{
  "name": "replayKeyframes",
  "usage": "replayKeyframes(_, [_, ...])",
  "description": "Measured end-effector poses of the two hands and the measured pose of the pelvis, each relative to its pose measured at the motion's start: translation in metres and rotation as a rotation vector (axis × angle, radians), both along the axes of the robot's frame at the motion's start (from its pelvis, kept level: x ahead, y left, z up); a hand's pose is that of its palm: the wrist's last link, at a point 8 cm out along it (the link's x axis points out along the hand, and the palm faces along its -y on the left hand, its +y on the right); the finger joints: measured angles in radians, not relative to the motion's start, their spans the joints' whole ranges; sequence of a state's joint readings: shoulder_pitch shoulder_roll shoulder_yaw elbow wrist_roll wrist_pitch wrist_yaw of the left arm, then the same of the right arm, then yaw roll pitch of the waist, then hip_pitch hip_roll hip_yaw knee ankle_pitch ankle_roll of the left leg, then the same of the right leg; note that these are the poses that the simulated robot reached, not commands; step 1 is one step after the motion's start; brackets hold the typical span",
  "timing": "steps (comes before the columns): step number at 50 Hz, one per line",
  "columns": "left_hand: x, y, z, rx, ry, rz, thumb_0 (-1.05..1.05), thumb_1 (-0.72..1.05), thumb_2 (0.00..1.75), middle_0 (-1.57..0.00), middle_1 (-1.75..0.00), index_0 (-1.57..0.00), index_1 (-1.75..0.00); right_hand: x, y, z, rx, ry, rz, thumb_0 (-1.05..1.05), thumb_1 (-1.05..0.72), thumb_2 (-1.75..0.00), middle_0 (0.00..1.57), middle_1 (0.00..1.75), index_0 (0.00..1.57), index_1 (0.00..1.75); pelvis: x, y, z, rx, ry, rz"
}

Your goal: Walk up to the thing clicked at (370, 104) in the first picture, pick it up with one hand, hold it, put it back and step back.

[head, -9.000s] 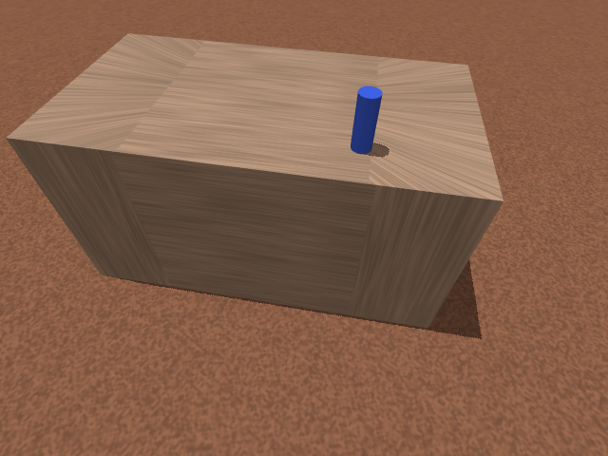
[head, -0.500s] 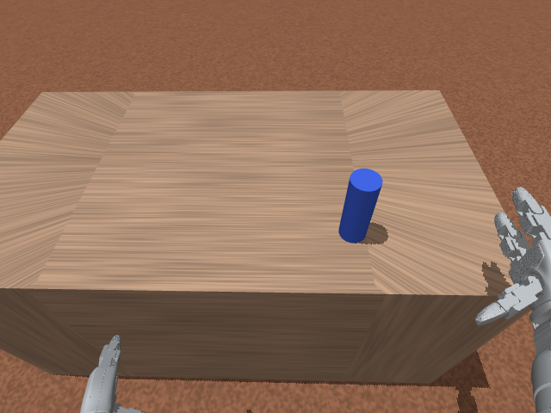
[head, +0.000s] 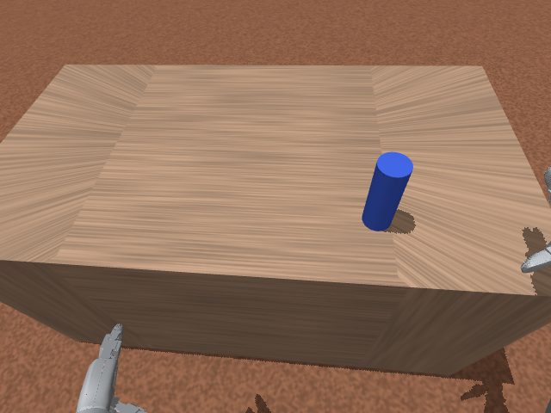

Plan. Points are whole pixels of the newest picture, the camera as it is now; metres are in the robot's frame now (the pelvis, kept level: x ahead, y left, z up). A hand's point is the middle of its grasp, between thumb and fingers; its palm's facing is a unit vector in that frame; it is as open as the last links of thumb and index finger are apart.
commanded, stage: go down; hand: right
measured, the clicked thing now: (384, 194) +0.49 -0.15 -0.02
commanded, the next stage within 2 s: approach in 1.54 s
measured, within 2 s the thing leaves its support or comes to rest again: neither
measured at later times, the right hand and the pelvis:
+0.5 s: hand (546, 195) +0.42 -0.33 +0.09, palm faces +0.10 +0.99 +0.01, open 17.7 cm; pelvis +0.00 +0.00 -0.01, yaw +0 degrees
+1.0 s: hand (544, 189) +0.43 -0.34 +0.08, palm faces +0.10 +1.00 +0.00, open 17.7 cm; pelvis +0.00 -0.01 -0.02, yaw +1 degrees
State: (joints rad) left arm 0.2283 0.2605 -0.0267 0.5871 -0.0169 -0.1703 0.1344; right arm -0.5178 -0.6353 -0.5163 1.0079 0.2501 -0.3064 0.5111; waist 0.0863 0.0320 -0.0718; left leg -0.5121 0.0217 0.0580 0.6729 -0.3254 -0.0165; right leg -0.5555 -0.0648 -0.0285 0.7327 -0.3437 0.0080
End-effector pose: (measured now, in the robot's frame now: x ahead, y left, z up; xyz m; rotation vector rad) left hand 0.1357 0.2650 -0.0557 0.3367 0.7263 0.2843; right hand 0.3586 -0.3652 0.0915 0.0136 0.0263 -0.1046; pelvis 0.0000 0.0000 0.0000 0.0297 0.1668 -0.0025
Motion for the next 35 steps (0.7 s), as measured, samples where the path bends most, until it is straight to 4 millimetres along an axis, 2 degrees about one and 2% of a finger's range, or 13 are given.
replayKeyframes(35, [0.0, -0.014, -0.004, -0.006, -0.007, -0.038, -0.01, -0.53, 0.06, -0.06, -0.06, -0.06, -0.06, 0.04, -0.022, -0.005, -0.002, 0.007, 0.004, -0.02, 0.61, -0.03, 0.05, 0.06, 0.05, 0.05, 0.0, -0.008, -0.018, 0.018, 0.091, 0.004])
